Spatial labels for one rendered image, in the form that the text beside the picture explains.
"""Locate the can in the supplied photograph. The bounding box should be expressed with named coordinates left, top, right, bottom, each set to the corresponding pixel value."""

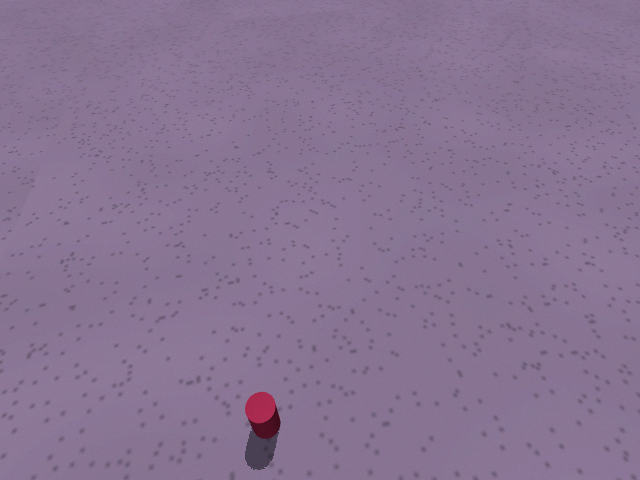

left=245, top=392, right=280, bottom=439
